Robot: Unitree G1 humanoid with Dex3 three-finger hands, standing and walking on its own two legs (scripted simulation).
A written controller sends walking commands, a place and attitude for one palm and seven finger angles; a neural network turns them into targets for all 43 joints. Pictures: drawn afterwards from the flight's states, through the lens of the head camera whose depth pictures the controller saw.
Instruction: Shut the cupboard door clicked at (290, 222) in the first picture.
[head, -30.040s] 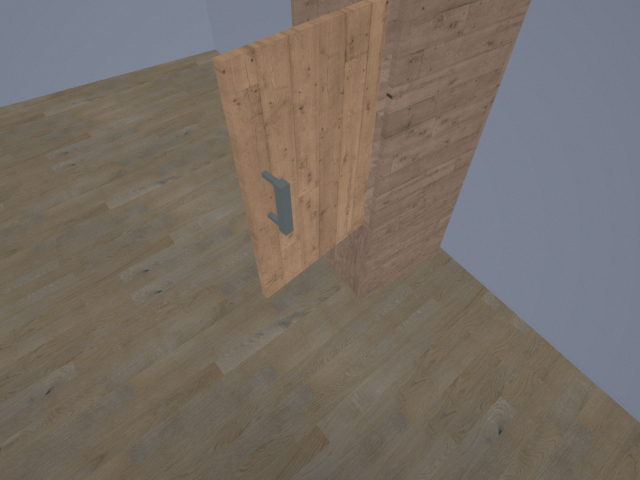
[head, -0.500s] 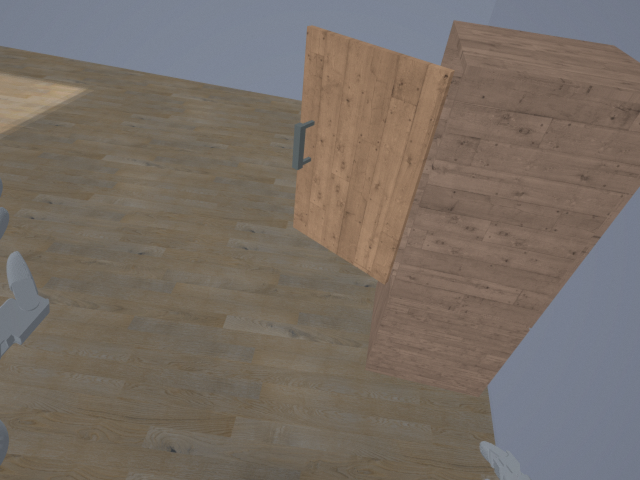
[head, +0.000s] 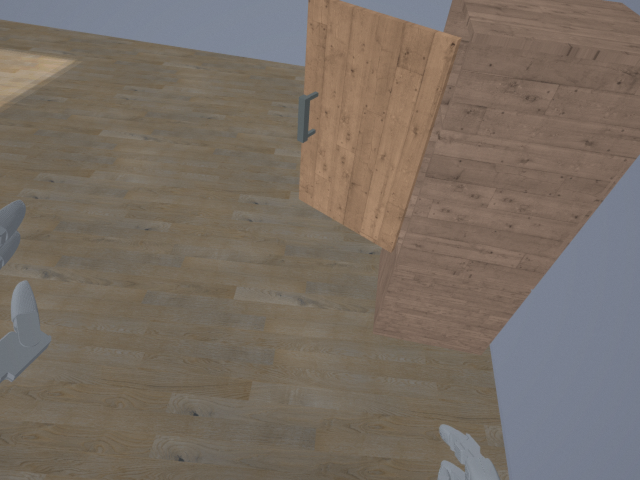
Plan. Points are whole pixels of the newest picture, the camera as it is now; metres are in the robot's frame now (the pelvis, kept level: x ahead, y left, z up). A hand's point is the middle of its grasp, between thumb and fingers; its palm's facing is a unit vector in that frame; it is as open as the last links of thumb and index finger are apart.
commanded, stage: stop stepping back and stand still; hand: left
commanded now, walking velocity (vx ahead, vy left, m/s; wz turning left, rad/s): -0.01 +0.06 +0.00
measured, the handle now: (308, 116) +0.97 +0.06 -0.03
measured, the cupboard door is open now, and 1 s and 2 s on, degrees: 62 62 62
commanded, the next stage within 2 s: let the arm hang, fingers relaxed in 0.12 s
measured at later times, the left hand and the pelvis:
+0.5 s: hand out of the picture +0.11 +0.15 -0.17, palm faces +0.04 -0.99 -0.13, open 7.2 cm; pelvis +0.02 -0.01 -0.01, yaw +2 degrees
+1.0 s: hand out of the picture -0.01 +0.16 -0.18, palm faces +0.05 -0.98 -0.17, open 7.4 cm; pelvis +0.04 +0.00 +0.00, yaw +1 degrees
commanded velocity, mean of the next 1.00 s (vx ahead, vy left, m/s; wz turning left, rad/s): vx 0.00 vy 0.00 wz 0.00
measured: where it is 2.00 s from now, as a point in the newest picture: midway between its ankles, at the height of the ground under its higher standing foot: outside the picture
